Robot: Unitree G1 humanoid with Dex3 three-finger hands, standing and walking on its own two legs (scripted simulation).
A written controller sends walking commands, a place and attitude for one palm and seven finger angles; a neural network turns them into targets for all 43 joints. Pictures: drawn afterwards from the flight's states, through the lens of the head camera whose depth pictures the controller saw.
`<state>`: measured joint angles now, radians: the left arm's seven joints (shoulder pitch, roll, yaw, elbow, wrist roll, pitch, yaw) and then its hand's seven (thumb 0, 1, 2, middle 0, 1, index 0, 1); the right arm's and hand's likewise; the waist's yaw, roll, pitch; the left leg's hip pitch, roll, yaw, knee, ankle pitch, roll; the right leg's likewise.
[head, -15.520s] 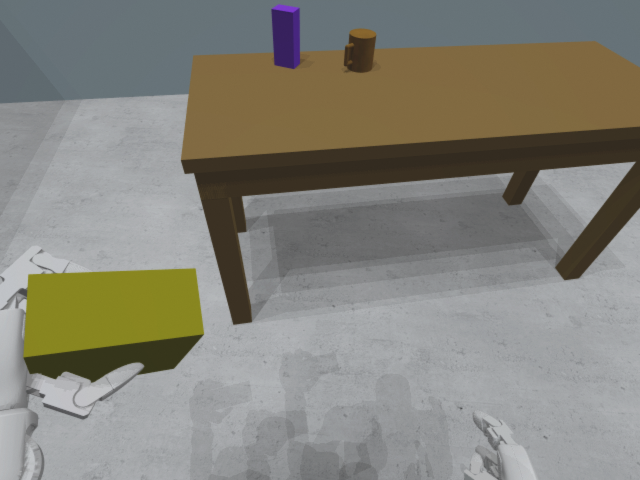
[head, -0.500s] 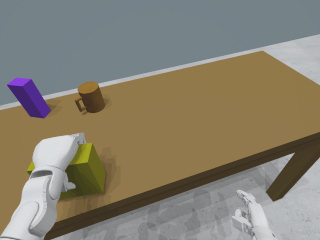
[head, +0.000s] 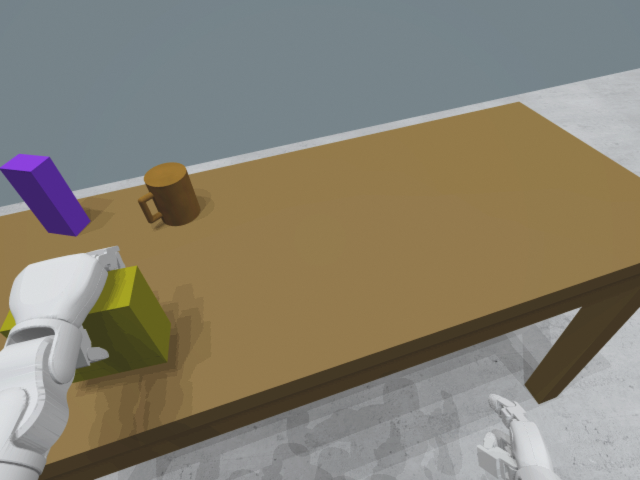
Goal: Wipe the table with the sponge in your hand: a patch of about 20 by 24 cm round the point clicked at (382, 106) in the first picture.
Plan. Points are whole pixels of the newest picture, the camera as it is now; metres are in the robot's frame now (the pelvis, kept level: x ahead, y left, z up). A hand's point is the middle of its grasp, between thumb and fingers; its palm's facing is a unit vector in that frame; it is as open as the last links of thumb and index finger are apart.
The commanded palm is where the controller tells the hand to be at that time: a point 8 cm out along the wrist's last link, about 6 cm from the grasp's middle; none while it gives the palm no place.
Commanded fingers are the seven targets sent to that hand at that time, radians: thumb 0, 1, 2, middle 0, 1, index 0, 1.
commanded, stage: move the sponge above the wiping area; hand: left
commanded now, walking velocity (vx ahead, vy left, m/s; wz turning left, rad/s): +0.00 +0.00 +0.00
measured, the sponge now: (105, 336) +0.25 +0.34 +0.04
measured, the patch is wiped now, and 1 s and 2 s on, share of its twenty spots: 0.10 0.10 0.10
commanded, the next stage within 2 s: none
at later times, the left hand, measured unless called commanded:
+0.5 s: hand (64, 308) +0.24 +0.36 +0.11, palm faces +0.11 -0.03 -0.99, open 10.5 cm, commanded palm +0.21 +0.34 +0.16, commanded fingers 0.00 0.10 1.30 -1.20 -1.60 -1.20 -1.60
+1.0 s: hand (59, 322) +0.23 +0.36 +0.10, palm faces +0.03 -0.06 -1.00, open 10.5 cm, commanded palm +0.20 +0.33 +0.16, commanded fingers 0.00 0.10 1.30 -1.20 -1.60 -1.20 -1.60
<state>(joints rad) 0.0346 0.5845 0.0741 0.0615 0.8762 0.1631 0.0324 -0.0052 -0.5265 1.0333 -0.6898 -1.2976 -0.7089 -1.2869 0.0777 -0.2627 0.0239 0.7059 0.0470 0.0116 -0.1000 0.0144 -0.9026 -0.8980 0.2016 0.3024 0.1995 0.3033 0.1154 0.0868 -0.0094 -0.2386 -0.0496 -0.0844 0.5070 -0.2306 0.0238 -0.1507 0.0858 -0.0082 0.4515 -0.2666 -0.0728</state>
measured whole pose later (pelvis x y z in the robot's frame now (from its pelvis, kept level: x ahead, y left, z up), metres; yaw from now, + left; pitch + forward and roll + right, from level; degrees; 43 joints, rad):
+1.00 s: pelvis +0.00 +0.02 +0.00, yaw +0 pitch -2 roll -1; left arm 0.03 0.54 0.02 0.05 0.86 0.44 0.01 0.00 -0.53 1.03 -0.68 -1.30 -0.70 -1.29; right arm 0.04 -0.26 0.05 0.70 0.07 0.06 -0.05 0.02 -0.90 -0.90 0.20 0.30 0.20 0.30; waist 0.11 0.12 -0.03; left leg -0.23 -0.07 -0.08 0.47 -0.20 0.05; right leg -0.15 0.06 0.00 0.43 -0.25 -0.05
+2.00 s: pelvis -0.01 +0.02 +0.00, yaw +0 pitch -2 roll -1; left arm 0.12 0.56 0.02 -0.02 0.88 0.20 -0.06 -0.01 -0.52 1.04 -0.68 -1.30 -0.70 -1.29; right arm 0.09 -0.26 0.03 0.67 0.05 0.02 -0.09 0.01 -0.90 -0.90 0.20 0.30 0.20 0.30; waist 0.11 0.09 -0.01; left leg -0.24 -0.06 -0.08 0.51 -0.22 0.05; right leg -0.15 0.07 0.00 0.45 -0.26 -0.05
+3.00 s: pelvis +0.00 +0.00 +0.00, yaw -1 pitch -3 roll -1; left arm 0.05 0.56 0.06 0.02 0.86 0.29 0.07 0.00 -0.52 1.04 -0.69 -1.30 -0.70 -1.28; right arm 0.07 -0.26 0.03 0.72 0.06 0.06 -0.06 0.01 -0.90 -0.90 0.20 0.30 0.20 0.30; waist 0.11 0.10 -0.03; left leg -0.21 -0.05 -0.07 0.48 -0.22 0.02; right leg -0.13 0.09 0.01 0.44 -0.26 -0.07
